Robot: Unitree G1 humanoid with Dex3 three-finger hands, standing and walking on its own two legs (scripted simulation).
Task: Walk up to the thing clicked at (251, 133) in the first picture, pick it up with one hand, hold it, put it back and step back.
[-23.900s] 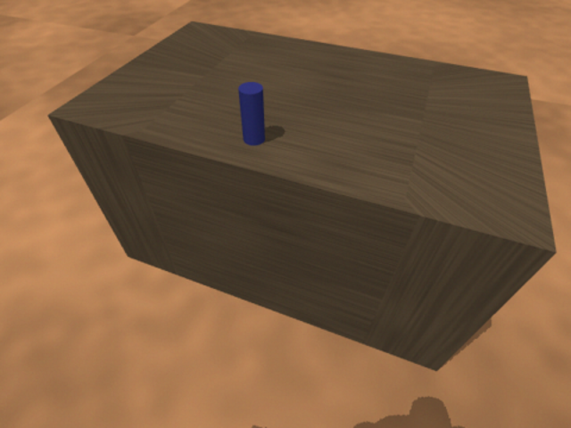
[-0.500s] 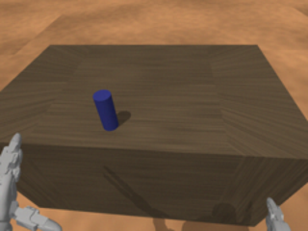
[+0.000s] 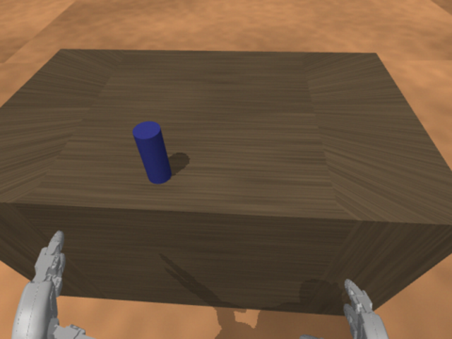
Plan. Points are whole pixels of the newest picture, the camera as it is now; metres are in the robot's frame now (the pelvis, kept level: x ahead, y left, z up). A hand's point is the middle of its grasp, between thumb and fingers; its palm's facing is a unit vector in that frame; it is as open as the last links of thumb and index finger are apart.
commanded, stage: home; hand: left
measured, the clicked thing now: (153, 154) +0.49 +0.20 +0.03
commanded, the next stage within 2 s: none
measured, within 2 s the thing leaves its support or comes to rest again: neither
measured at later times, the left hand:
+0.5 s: hand (137, 312) +0.19 +0.18 -0.07, palm faces +0.09 -0.97 -0.24, open 17.6 cm
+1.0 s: hand (139, 316) +0.18 +0.18 -0.07, palm faces +0.10 -0.96 -0.27, open 17.6 cm
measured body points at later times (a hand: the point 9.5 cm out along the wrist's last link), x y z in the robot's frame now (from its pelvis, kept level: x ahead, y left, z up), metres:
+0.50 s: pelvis +0.01 +0.00 -0.01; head +0.04 +0.01 +0.44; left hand +0.18 +0.23 -0.05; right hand +0.16 -0.24 -0.09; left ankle +0.03 +0.13 -0.71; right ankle +0.00 -0.13 -0.71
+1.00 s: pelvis +0.01 +0.00 -0.02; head +0.03 +0.00 +0.43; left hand +0.17 +0.23 -0.05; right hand +0.17 -0.24 -0.09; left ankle +0.03 +0.13 -0.71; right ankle +0.00 -0.13 -0.71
